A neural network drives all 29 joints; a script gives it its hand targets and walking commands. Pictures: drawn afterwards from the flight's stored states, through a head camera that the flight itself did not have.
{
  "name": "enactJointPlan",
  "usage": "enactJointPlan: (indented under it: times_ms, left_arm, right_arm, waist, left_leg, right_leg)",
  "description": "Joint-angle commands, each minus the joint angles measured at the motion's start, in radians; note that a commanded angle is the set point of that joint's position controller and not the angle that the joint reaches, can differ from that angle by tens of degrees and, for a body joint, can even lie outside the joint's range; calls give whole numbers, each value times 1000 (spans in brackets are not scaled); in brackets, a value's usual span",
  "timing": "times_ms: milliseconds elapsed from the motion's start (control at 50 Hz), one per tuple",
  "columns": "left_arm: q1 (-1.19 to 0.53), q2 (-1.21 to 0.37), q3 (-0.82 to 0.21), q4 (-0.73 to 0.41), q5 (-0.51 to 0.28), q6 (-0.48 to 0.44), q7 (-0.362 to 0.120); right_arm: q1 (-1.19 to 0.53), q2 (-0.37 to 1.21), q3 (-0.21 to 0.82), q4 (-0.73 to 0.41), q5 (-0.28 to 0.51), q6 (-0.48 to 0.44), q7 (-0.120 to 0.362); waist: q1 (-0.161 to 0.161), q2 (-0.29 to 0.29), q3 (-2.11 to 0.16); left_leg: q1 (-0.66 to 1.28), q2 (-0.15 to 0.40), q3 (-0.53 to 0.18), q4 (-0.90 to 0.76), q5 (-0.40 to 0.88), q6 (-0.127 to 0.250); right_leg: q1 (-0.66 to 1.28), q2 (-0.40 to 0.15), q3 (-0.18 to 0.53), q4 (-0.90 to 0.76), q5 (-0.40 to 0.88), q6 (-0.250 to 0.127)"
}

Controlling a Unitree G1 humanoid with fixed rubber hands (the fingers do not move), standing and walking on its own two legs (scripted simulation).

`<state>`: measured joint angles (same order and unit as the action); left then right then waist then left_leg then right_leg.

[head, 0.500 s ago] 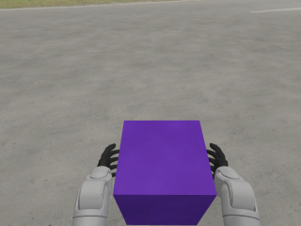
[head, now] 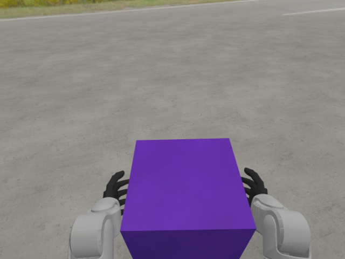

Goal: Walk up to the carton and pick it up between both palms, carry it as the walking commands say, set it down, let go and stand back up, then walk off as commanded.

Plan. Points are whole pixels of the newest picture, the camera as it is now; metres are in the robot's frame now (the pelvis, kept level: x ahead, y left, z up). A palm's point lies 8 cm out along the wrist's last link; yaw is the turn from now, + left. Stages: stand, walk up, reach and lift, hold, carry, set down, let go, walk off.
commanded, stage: carry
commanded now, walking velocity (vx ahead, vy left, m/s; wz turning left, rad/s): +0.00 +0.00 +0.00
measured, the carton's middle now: (184, 208) +0.26 -0.01 +0.04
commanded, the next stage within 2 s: none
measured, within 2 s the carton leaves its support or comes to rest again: neither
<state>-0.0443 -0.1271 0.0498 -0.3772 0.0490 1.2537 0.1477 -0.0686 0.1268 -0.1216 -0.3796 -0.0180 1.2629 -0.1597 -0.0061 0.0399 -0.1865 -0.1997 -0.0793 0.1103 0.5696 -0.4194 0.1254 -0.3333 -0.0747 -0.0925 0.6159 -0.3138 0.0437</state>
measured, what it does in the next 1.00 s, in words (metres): stands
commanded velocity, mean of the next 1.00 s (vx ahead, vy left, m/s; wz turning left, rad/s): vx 0.00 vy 0.00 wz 0.00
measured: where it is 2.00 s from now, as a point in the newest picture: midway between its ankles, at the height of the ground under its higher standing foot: outside the picture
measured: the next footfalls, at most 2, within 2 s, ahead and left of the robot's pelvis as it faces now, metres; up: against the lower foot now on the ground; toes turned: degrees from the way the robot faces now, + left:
none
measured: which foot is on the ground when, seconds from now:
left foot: down 0.00-1.00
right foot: down 0.00-1.00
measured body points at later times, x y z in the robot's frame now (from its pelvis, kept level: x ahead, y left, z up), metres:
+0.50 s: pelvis +0.00 +0.00 +0.00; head -0.04 +0.00 +0.45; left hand +0.25 +0.15 +0.07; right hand +0.26 -0.15 +0.07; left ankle -0.07 +0.03 -0.72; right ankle +0.00 -0.15 -0.72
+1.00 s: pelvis -0.04 -0.02 +0.00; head -0.07 -0.02 +0.45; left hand +0.23 +0.13 +0.06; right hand +0.24 -0.17 +0.06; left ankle -0.07 +0.03 -0.72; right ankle +0.00 -0.15 -0.72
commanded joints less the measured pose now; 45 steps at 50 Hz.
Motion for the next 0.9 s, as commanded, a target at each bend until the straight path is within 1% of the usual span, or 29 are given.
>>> enactJointPlan:
  times_ms: [0, 20, 80, 120, 160, 180, 200, 220, 240, 300, 360, 380, 420, 440, 460, 520, 540, 560, 600, 620, 640, 660, 680, 700, 720, 820, 840, 860, 880]
  left_arm:
    - [-467, -821, -555, -152, -261, -29, -105]
    - [-460, -812, -562, -156, -253, -27, -100]
    - [-429, -810, -557, -186, -254, -47, -102]
    - [-458, -844, -588, -200, -277, -48, -110]
    - [-474, -831, -595, -204, -280, -52, -121]
    - [-503, -827, -613, -227, -282, -52, -115]
    - [-451, -820, -579, -150, -264, -39, -120]
    - [-452, -822, -592, -180, -275, -45, -127]
    - [-511, -830, -617, -226, -286, -49, -126]
    - [-499, -798, -577, -141, -251, -53, -133]
    - [-471, -781, -512, -17, -216, -76, -139]
    - [-505, -739, -471, 63, -189, -107, -146]
    - [-540, -877, -593, -166, -288, -123, -149]
    - [-567, -856, -553, -103, -270, -131, -161]
    - [-559, -797, -482, 14, -217, -162, -160]
    - [-501, -808, -499, 11, -221, -195, -162]
    - [-533, -828, -542, -63, -242, -192, -157]
    - [-534, -806, -499, 28, -214, -203, -163]
    - [-483, -854, -549, -68, -246, -197, -156]
    - [-470, -781, -501, -3, -205, -197, -151]
    - [-500, -853, -559, -87, -244, -191, -157]
    - [-513, -834, -550, -92, -246, -196, -159]
    - [-484, -743, -454, 78, -166, -200, -157]
    - [-501, -849, -592, -143, -250, -183, -153]
    - [-465, -771, -494, 3, -192, -191, -155]
    - [-536, -724, -449, 79, -168, -235, -169]
    - [-564, -833, -556, -98, -246, -236, -169]
    - [-553, -740, -451, 89, -163, -252, -173]
    - [-570, -775, -474, 56, -178, -255, -172]
  right_arm:
    - [-487, 809, 648, -170, 285, -21, 141]
    - [-454, 826, 648, -120, 279, -9, 144]
    - [-455, 807, 655, -177, 290, -28, 146]
    - [-469, 830, 653, -165, 286, -33, 153]
    - [-440, 829, 648, -149, 267, -41, 156]
    - [-417, 824, 631, -128, 261, -39, 154]
    - [-434, 800, 631, -120, 247, -32, 152]
    - [-436, 815, 644, -136, 257, -38, 159]
    - [-429, 829, 635, -132, 250, -37, 160]
    - [-442, 791, 618, -80, 231, -44, 169]
    - [-488, 749, 569, -14, 208, -74, 170]
    - [-485, 720, 529, 84, 163, -100, 172]
    - [-530, 881, 680, -139, 271, -113, 176]
    - [-549, 855, 635, -77, 243, -124, 183]
    - [-563, 799, 571, 27, 202, -157, 186]
    - [-496, 810, 607, 28, 201, -178, 183]
    - [-526, 820, 635, -62, 228, -182, 183]
    - [-550, 780, 583, 11, 196, -197, 188]
    - [-507, 835, 664, -91, 241, -187, 183]
    - [-447, 782, 596, 35, 190, -179, 183]
    - [-516, 855, 678, -87, 247, -182, 184]
    - [-504, 838, 659, -74, 234, -182, 184]
    - [-520, 746, 579, 69, 181, -191, 188]
    - [-492, 855, 693, -115, 253, -171, 185]
    - [-513, 767, 626, -10, 210, -183, 189]
    - [-517, 734, 554, 111, 152, -220, 193]
    - [-553, 832, 653, -87, 229, -225, 190]
    - [-522, 739, 535, 136, 143, -237, 200]
    - [-554, 783, 577, 83, 175, -243, 198]
  waist:
    - [5, 25, -164]
    - [9, 7, -210]
    - [5, -34, -228]
    - [5, 42, -230]
    - [9, 13, -203]
    - [5, 79, -172]
    - [8, 25, -149]
    - [12, -9, -204]
    - [11, 28, -190]
    - [11, -12, -148]
    - [13, 49, -116]
    - [14, 8, -143]
    - [14, -33, -183]
    - [14, -42, -179]
    - [12, -29, -209]
    - [14, -88, -240]
    - [15, -58, -221]
    - [14, -3, -218]
    - [10, -47, -193]
    - [12, -46, -204]
    - [13, -27, -238]
    - [10, -63, -243]
    - [15, -54, -225]
    - [14, -19, -191]
    - [17, -33, -188]
    - [13, -64, -166]
    - [13, -66, -161]
    - [12, -32, -141]
    - [13, -48, -132]
  left_leg:
    - [149, 285, -211, -86, 1184, -139]
    - [148, 274, -185, -71, 1124, -139]
    - [117, 262, -182, -47, 1078, -148]
    - [176, 269, -164, -49, 1158, -143]
    - [191, 283, -169, -42, 1236, -140]
    - [170, 272, -179, -65, 1228, -141]
    - [129, 277, -187, -59, 1172, -130]
    - [120, 259, -178, -71, 1066, -125]
    - [113, 248, -164, -69, 1020, -131]
    - [91, 261, -182, -100, 989, -132]
    - [85, 260, -189, -129, 999, -145]
    - [90, 257, -178, -119, 965, -139]
    - [74, 251, -172, -87, 962, -135]
    - [54, 244, -174, -114, 848, -136]
    - [61, 240, -158, -95, 816, -124]
    - [53, 238, -158, -59, 861, -130]
    - [45, 223, -155, -67, 822, -129]
    - [43, 233, -159, -83, 778, -126]
    - [38, 231, -162, -107, 705, -129]
    - [46, 229, -154, -100, 681, -122]
    - [43, 232, -164, -76, 690, -113]
    - [53, 234, -156, -77, 709, -124]
    - [21, 218, -152, -94, 602, -110]
    - [22, 217, -154, -111, 586, -113]
    - [6, 223, -160, -127, 530, -110]
    - [-29, 204, -150, -122, 356, -104]
    - [-19, 217, -162, -128, 409, -112]
    - [-34, 222, -164, -143, 424, -117]
    - [-24, 226, -170, -132, 471, -115]
  right_leg:
    - [19, -29, 33, 9, 244, -42]
    - [61, -39, 31, 11, 275, -52]
    - [106, -49, 44, 20, 409, -65]
    - [40, -43, 25, 37, 329, -44]
    - [21, -15, 10, 3, 244, -50]
    - [7, -32, 15, 18, 230, -40]
    - [26, -26, 11, -11, 223, -38]
    - [71, -38, 33, -10, 255, -43]
    - [65, -43, 46, -4, 295, -51]
    - [31, -49, 50, 2, 249, -48]
    - [3, -29, 43, 4, 172, -45]
    - [25, -32, 43, -7, 191, -45]
    - [87, -45, 52, -7, 304, -56]
    - [92, -39, 61, -23, 247, -52]
    - [110, -50, 59, -26, 305, -56]
    - [138, -63, 70, -9, 440, -68]
    - [132, -65, 71, -13, 433, -72]
    - [108, -50, 74, -29, 330, -74]
    - [101, -65, 75, -32, 322, -67]
    - [105, -63, 79, -55, 312, -64]
    - [132, -74, 85, -53, 368, -76]
    - [129, -79, 85, -40, 389, -76]
    - [124, -75, 86, -62, 342, -75]
    - [106, -80, 87, -66, 317, -74]
    - [87, -68, 85, -74, 247, -78]
    - [105, -79, 100, -125, 259, -74]
    - [100, -76, 98, -107, 282, -75]
    - [78, -74, 98, -97, 234, -75]
    - [77, -79, 97, -107, 242, -73]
